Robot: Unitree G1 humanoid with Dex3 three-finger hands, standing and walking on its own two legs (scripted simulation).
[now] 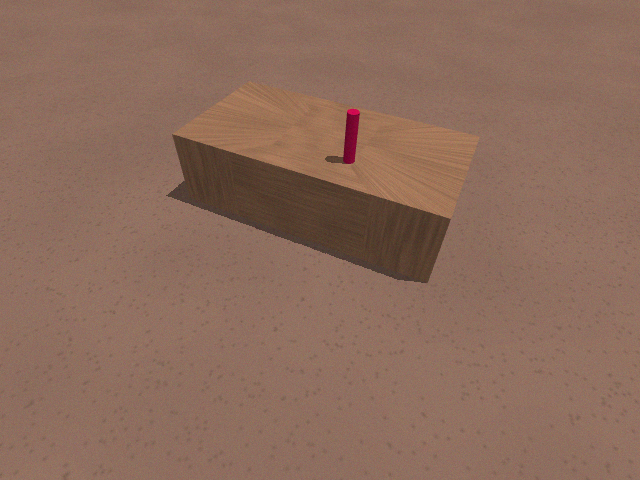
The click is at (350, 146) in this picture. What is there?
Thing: slim round
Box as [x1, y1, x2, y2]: [343, 109, 359, 163]
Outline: 356,109 349,109 347,111 343,161 346,163 351,163 354,161 359,111
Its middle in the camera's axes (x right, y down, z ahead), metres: +0.13 -0.42 +1.51
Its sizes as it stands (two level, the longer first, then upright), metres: 0.047 0.047 0.214
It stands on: a support 0.36 m high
